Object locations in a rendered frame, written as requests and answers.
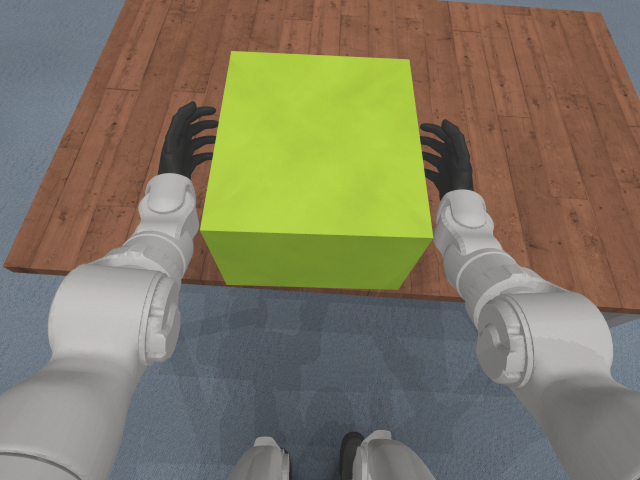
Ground robot left thigh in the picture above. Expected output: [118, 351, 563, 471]
[228, 445, 289, 480]

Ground robot left forearm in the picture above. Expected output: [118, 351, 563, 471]
[48, 173, 199, 352]

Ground right robot hand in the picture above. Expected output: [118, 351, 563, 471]
[420, 119, 474, 201]

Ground carton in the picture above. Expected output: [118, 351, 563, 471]
[200, 51, 433, 290]

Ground left robot hand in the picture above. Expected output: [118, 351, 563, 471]
[158, 101, 219, 180]

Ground robot right forearm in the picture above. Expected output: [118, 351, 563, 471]
[433, 189, 613, 365]

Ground table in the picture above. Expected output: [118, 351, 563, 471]
[3, 0, 640, 341]

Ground robot left shin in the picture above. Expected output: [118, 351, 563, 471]
[253, 437, 281, 450]

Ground left robot upper arm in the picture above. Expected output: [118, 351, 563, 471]
[0, 264, 180, 480]

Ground right robot upper arm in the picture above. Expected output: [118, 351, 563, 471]
[476, 292, 640, 480]

